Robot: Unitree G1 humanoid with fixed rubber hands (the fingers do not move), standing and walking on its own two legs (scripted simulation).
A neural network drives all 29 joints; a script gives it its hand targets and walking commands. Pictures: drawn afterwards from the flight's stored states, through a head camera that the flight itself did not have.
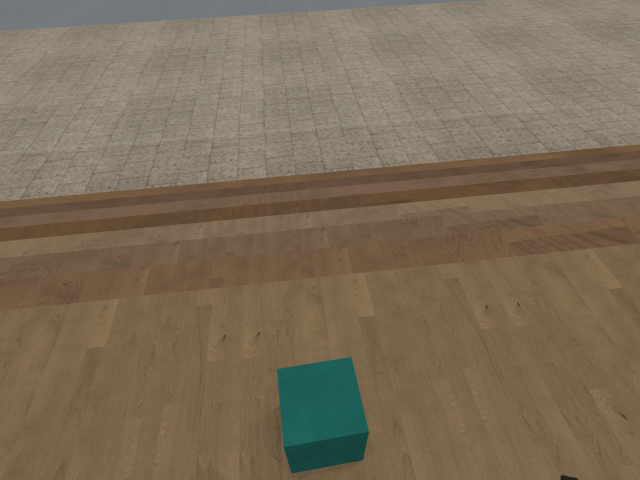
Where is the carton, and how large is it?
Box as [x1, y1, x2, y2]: [277, 357, 368, 472]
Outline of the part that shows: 351,357 277,369 283,444 291,472 362,459 368,430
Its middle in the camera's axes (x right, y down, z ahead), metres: +0.01 +0.49 +1.09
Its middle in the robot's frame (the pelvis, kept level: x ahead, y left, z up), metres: +0.45 +0.04 -0.66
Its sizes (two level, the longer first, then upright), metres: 0.210 0.200 0.250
